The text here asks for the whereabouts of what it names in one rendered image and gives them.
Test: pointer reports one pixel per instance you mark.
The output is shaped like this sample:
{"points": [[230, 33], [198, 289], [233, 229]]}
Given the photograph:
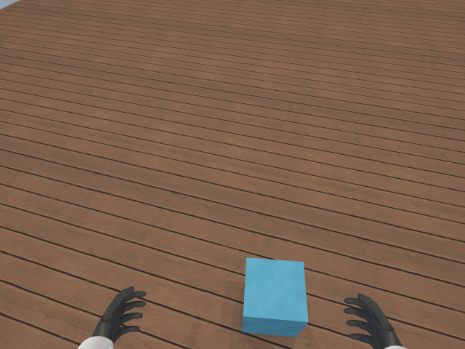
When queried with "right robot hand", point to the right robot hand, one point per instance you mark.
{"points": [[381, 331]]}

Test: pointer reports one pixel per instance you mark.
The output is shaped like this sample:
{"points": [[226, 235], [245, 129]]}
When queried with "carton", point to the carton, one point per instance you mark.
{"points": [[275, 300]]}

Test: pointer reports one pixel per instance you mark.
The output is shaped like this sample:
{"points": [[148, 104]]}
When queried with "left robot hand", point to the left robot hand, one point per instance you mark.
{"points": [[114, 317]]}

